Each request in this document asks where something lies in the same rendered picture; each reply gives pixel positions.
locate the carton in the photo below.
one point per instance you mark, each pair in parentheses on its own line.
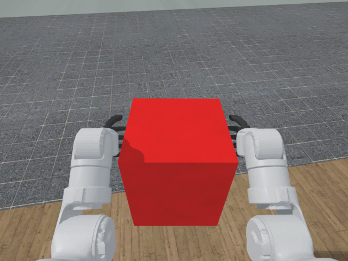
(177,161)

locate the left robot hand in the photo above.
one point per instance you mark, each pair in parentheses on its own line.
(109,124)

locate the left robot upper arm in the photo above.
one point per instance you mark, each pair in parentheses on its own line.
(84,238)

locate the robot right forearm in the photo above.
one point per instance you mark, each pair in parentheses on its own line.
(266,162)

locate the right robot hand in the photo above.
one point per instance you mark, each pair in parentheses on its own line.
(241,122)

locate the robot left forearm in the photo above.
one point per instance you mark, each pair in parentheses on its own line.
(93,149)

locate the right robot upper arm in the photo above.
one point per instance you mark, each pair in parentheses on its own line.
(279,238)

